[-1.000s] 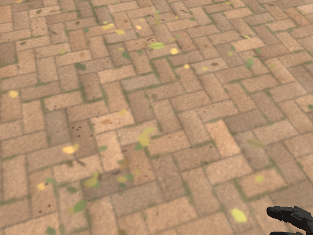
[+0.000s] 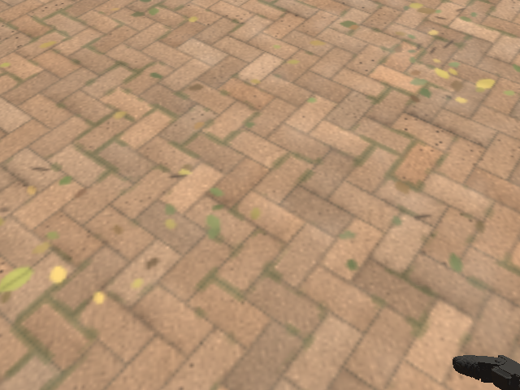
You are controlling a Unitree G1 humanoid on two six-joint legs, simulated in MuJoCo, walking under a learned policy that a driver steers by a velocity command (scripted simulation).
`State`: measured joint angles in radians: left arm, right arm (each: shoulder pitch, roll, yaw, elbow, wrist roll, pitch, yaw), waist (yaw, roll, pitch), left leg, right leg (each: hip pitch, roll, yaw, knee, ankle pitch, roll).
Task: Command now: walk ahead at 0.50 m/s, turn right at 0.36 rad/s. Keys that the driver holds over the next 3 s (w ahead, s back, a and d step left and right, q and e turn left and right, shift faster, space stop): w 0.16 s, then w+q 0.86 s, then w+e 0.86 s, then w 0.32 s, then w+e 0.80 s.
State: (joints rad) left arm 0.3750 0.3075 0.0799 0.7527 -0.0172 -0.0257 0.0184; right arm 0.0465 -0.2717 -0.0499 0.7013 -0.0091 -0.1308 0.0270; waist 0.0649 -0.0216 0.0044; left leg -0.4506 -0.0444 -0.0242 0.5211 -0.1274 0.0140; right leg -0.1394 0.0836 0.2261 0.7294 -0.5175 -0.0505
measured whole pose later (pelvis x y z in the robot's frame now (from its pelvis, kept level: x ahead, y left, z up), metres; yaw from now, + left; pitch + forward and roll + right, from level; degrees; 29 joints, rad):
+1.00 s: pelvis +0.50 +0.05 -0.01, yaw +22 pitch +2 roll -1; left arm 0.30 0.30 0.07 0.83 -0.01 -0.06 0.01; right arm 0.09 -0.30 -0.07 0.65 0.02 -0.03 0.04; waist 0.04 0.01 0.07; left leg -0.50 -0.03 0.04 0.66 -0.19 0.10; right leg -0.15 -0.08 -0.09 0.98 -0.50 0.04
